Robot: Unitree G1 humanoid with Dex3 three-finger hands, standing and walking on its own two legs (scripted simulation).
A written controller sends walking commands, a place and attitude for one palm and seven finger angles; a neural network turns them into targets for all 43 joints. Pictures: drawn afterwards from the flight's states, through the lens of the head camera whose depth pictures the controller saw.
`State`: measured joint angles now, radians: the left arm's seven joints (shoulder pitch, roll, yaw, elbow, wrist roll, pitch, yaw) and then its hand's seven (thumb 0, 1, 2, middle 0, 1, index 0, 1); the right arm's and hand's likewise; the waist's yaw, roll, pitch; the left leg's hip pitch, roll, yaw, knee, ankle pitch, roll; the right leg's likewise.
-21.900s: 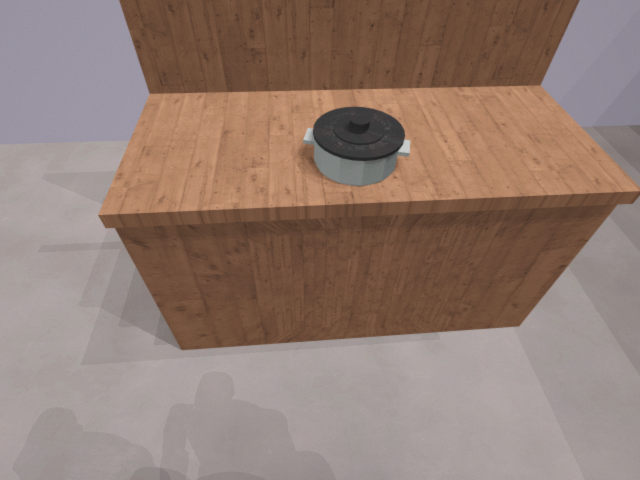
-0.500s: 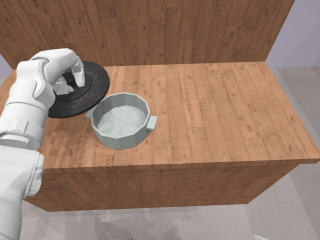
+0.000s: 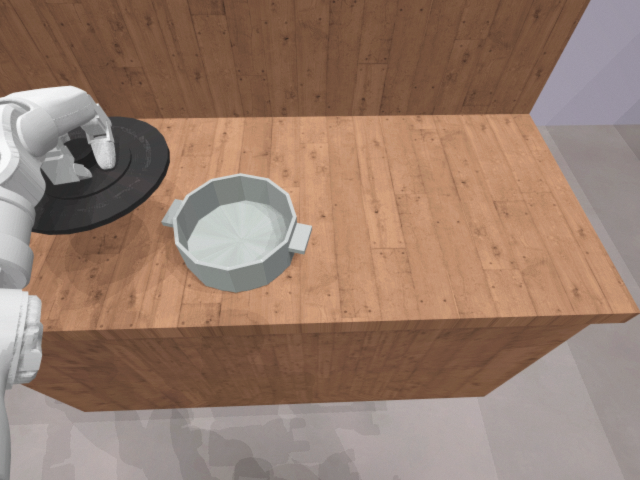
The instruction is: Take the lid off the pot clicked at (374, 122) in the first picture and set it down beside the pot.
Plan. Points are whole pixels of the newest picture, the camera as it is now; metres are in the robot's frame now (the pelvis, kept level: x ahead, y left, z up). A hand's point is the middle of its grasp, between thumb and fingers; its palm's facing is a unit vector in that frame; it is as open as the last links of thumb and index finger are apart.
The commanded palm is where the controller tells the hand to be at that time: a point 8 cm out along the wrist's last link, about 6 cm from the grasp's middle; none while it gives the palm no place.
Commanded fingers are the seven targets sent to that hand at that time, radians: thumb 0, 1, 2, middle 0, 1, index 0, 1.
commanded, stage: move the lid sideways beside the pot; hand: left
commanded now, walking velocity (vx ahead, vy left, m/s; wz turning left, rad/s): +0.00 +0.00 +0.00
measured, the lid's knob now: (78, 155) +0.49 +0.30 +0.13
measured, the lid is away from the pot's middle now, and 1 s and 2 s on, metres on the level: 0.17 0.22 0.22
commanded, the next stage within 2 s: lower the lid onto the table in 0.60 s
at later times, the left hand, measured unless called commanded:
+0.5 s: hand (21, 161) +0.45 +0.35 +0.15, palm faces -0.39 -0.16 -0.91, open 5.3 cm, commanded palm +0.47 +0.35 +0.22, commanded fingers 0.00 0.71 0.95 -0.72 -1.11 -0.95 -1.16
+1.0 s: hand (31, 170) +0.45 +0.35 +0.13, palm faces -0.42 -0.14 -0.90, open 5.2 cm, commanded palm +0.48 +0.35 +0.20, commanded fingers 0.00 0.71 0.95 -0.72 -1.11 -0.95 -1.16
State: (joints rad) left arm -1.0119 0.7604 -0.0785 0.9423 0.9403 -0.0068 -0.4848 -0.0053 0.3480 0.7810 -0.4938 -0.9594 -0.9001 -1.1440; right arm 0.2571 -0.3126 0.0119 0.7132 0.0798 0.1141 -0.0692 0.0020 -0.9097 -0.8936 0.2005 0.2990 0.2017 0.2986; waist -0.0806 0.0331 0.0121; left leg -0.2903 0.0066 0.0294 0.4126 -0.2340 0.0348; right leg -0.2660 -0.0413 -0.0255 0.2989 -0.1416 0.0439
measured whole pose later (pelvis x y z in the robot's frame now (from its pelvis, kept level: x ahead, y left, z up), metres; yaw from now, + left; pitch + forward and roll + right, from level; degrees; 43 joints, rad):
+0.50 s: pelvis +0.01 +0.01 +0.00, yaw +0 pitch +9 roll -2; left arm -1.04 0.89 0.01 1.02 0.95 -0.09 -0.51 -0.01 0.36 0.78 -0.49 -0.96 -0.91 -1.15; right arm 0.26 -0.31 0.02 0.73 0.09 0.15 -0.06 0.00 -0.91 -0.89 0.20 0.30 0.20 0.30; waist -0.09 0.02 0.01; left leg -0.35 0.01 0.02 0.46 -0.26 0.04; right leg -0.31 -0.04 -0.03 0.32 -0.16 0.05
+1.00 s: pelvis +0.00 +0.01 -0.01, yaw +0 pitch +10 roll -2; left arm -1.04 0.89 0.01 1.05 0.96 -0.11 -0.50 -0.02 0.36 0.78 -0.48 -0.96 -0.91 -1.15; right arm 0.25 -0.30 0.02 0.72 0.09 0.17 -0.06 0.00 -0.91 -0.89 0.20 0.30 0.20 0.30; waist -0.10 0.02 0.01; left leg -0.39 0.01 0.02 0.49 -0.27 0.04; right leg -0.35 -0.04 -0.03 0.34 -0.16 0.05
